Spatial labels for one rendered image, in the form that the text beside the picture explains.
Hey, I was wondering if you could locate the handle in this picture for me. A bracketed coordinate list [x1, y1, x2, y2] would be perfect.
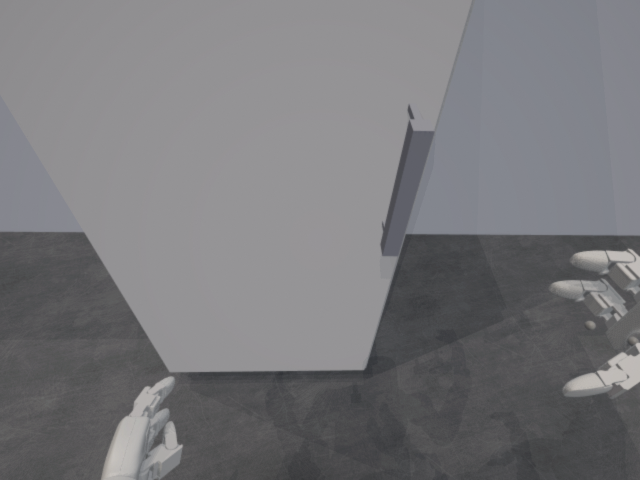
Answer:
[380, 103, 435, 256]

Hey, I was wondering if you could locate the fridge door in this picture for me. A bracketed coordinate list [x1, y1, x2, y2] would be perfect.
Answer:
[0, 0, 472, 372]

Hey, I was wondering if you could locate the robot right hand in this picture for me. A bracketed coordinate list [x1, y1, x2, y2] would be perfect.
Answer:
[548, 249, 640, 399]

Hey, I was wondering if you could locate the robot left hand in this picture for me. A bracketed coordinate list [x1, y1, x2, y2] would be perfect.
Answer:
[101, 376, 183, 480]

